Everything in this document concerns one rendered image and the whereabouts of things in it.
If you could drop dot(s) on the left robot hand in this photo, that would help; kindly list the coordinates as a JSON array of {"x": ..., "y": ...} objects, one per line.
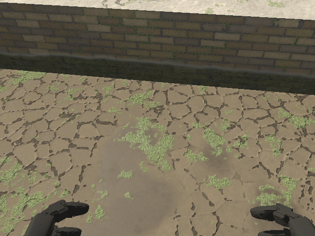
[{"x": 43, "y": 224}]

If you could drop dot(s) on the right robot hand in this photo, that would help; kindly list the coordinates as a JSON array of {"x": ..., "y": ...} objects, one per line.
[{"x": 283, "y": 215}]

